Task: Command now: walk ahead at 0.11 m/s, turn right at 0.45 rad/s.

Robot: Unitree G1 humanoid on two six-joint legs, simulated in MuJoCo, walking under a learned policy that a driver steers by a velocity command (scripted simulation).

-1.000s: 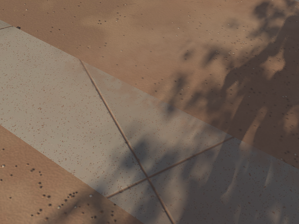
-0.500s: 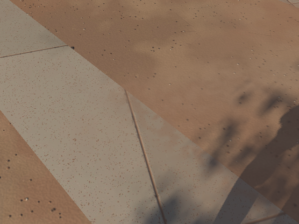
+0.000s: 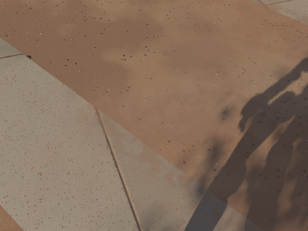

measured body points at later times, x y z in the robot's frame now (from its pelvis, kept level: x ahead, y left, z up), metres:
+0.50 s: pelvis +0.02 -0.04 +0.00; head +0.04 -0.07 +0.45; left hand +0.21 +0.20 -0.10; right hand +0.04 -0.33 -0.13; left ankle +0.06 +0.11 -0.68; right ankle +0.02 -0.11 -0.74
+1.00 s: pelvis +0.01 +0.00 +0.00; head +0.04 +0.01 +0.45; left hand +0.21 +0.20 -0.14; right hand +0.02 -0.28 -0.12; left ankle +0.06 +0.08 -0.74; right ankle -0.07 -0.10 -0.74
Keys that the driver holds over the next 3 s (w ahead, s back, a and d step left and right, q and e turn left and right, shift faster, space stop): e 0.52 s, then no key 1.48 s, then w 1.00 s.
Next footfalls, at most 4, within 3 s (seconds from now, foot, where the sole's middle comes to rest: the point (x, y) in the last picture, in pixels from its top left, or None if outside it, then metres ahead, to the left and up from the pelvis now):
0.24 right None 0.06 -0.12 -0.78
0.72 left None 0.10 0.07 -0.78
1.02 right None -0.03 -0.11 -0.78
2.72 right None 0.39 -0.22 -0.78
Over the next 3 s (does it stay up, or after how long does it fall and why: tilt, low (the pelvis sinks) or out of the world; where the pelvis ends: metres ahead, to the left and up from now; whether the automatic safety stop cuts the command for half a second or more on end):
stays up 0.40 -0.17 0.00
